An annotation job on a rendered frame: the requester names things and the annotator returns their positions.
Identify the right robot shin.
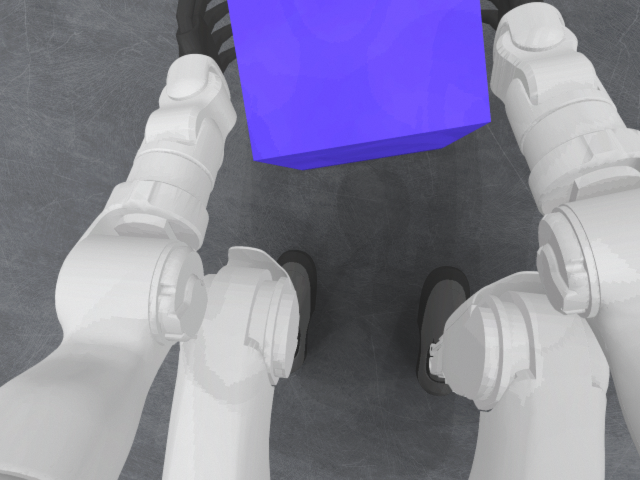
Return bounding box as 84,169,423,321
429,271,610,397

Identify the robot right thigh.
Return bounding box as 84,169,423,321
458,291,607,480

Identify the left robot upper arm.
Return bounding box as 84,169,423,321
0,234,208,480

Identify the carton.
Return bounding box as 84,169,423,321
227,0,491,170

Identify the robot left hand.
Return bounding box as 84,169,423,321
176,0,237,73

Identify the right robot forearm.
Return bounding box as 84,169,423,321
490,2,640,216

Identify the robot right hand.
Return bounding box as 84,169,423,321
481,0,544,30

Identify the right robot upper arm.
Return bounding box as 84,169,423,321
536,188,640,456

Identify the left robot forearm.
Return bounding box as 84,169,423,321
55,54,237,324

